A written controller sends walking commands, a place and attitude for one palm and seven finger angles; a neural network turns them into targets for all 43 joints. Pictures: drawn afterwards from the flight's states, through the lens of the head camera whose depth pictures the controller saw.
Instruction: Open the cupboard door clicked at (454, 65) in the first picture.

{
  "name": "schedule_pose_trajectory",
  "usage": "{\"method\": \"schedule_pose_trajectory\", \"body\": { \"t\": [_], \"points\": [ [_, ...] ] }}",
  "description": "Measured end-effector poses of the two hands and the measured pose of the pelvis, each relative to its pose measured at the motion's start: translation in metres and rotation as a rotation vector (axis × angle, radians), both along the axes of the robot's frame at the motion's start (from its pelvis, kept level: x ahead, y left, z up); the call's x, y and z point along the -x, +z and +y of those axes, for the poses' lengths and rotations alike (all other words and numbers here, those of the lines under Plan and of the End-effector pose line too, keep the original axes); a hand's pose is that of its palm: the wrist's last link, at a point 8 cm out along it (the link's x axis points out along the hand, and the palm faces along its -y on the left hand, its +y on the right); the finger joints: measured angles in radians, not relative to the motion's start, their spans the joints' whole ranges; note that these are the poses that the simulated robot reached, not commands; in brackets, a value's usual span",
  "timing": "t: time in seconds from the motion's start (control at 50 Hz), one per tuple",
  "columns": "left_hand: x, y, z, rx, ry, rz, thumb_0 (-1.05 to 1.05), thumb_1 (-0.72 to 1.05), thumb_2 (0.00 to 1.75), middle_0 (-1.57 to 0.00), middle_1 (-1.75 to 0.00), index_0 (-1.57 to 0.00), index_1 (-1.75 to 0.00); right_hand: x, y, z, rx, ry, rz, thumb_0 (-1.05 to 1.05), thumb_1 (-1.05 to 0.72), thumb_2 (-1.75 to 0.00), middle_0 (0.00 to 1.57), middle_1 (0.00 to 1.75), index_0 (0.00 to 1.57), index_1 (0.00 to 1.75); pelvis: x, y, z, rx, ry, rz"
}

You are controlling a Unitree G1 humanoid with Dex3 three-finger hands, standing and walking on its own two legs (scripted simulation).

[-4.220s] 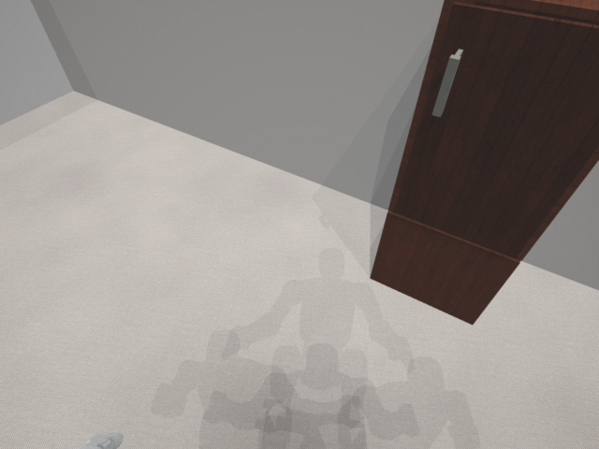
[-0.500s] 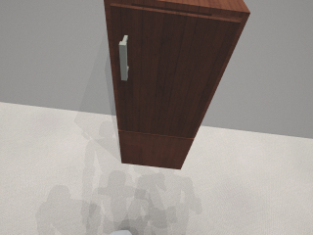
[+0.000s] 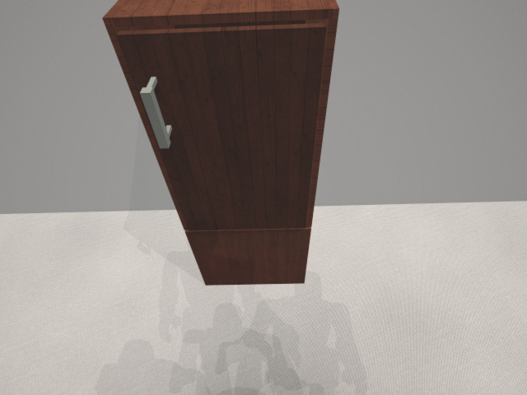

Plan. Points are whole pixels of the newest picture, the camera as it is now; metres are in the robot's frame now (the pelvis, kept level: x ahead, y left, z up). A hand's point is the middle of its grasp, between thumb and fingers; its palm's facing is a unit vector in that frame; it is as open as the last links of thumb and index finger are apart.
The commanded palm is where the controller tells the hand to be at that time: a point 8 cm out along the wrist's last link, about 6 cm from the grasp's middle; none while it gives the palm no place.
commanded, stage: come to a stop and stand still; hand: left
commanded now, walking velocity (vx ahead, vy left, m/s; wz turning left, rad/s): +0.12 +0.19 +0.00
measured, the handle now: (158, 113) +0.60 +0.24 +0.11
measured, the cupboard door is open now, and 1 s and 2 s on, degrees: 0 0 0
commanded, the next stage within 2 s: look again from close up in 1.10 s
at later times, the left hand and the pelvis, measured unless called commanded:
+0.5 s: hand out of the picture -0.04 +0.22 -0.17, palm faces +0.08 -0.98 -0.17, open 7.4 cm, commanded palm none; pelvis +0.00 +0.04 +0.01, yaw +1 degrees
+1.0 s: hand out of the picture +0.08 +0.20 -0.16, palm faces +0.09 -0.97 -0.21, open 7.2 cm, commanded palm none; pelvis +0.04 +0.02 +0.01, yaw +3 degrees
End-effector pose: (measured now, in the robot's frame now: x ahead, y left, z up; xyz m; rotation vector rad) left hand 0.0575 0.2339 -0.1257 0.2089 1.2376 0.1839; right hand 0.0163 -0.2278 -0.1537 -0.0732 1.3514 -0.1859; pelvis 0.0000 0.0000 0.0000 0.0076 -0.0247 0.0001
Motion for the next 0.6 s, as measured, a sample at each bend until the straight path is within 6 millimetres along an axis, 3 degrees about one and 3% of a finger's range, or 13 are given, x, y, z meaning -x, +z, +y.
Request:
{"method": "schedule_pose_trajectory", "body": {
  "t": [0.1,0.22,0.32,0.42,0.5,0.6],
  "points": [
    [0.021,0.018,-0.010,-0.017,0.020,0.012,0.00,0.93,0.90,-0.20,-0.30,-0.21,-0.30,0.019,0.004,-0.006,-0.042,0.006,0.040,0.01,-0.91,-0.90,0.20,0.30,0.20,0.29,0.004,0.012,-0.008,-0.025,0.000,0.007],
    [0.045,0.020,-0.006,-0.006,0.068,0.027,0.01,0.92,0.90,-0.20,-0.30,-0.21,-0.30,0.031,0.011,-0.011,-0.025,0.051,0.082,0.01,-0.91,-0.90,0.20,0.30,0.20,0.29,0.010,0.016,-0.005,-0.026,0.024,0.021],
    [0.074,0.009,0.007,0.028,0.116,0.079,0.01,0.91,0.90,-0.20,-0.30,-0.21,-0.30,0.017,0.019,-0.006,0.028,0.102,0.079,0.01,-0.91,-0.90,0.20,0.30,0.20,0.29,0.012,0.015,0.011,-0.018,0.036,0.031],
    [0.102,-0.016,0.028,0.078,0.140,0.182,0.01,0.91,0.90,-0.20,-0.30,-0.21,-0.30,-0.008,0.024,0.016,0.091,0.119,-0.014,0.01,-0.91,-0.90,0.20,0.30,0.20,0.29,0.009,0.004,0.036,0.005,0.029,0.027],
    [0.102,-0.017,0.037,0.097,0.112,0.240,0.01,0.91,0.90,-0.20,-0.30,-0.20,-0.30,-0.015,0.034,0.039,0.087,0.107,-0.050,0.00,-0.91,-0.90,0.20,0.30,0.20,0.29,0.000,0.010,0.042,0.007,0.017,0.023],
    [0.076,-0.014,0.038,0.110,0.095,0.216,0.01,0.91,0.90,-0.20,-0.30,-0.20,-0.30,-0.010,0.034,0.049,0.079,0.092,-0.001,0.01,-0.93,-0.90,0.20,0.30,0.20,0.30,-0.009,0.014,0.044,0.007,0.024,0.023]
  ]
}}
